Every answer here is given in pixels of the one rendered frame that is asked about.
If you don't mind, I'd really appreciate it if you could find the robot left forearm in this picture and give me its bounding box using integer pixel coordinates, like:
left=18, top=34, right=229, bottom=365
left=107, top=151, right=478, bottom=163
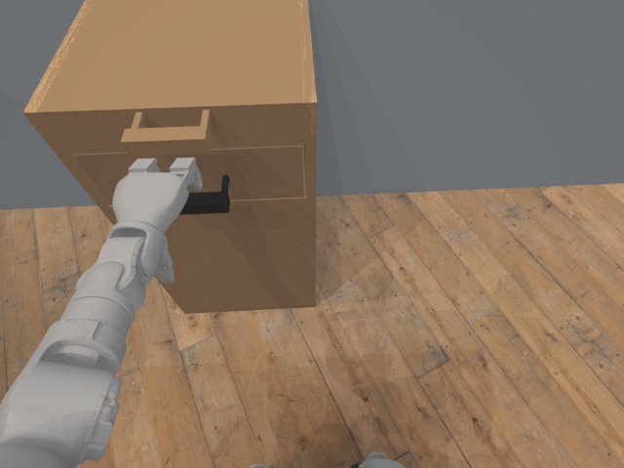
left=0, top=220, right=165, bottom=434

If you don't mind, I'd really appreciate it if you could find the robot right shin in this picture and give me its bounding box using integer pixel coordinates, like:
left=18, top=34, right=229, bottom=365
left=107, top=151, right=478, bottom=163
left=362, top=452, right=387, bottom=465

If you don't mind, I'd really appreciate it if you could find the cabinet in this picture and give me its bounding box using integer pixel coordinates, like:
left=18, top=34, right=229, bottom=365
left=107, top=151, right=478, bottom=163
left=23, top=0, right=317, bottom=314

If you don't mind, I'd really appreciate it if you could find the drawer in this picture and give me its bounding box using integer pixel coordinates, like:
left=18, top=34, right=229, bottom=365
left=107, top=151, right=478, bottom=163
left=72, top=144, right=304, bottom=205

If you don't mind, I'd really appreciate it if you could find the handle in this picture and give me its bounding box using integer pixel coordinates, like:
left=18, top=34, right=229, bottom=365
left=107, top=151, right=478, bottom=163
left=121, top=126, right=212, bottom=156
left=180, top=175, right=230, bottom=215

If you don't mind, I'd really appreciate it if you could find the robot left hand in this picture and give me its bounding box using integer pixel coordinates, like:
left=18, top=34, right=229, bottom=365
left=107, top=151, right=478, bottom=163
left=112, top=158, right=203, bottom=284

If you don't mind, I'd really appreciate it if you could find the left robot upper arm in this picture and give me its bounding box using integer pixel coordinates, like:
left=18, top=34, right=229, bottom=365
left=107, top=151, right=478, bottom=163
left=0, top=361, right=122, bottom=468

